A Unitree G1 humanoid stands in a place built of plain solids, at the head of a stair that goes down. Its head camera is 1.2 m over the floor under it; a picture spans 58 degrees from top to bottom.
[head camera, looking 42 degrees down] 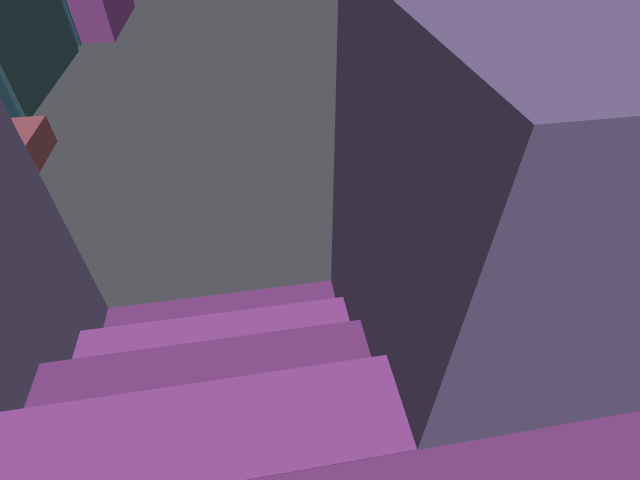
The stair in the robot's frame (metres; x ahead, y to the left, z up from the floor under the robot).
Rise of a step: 0.21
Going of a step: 0.30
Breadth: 1.23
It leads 9 degrees to the left of straight ahead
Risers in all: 4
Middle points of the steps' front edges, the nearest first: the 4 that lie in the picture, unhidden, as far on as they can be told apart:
0.69 0.39 0.00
0.99 0.44 -0.21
1.28 0.49 -0.42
1.58 0.54 -0.62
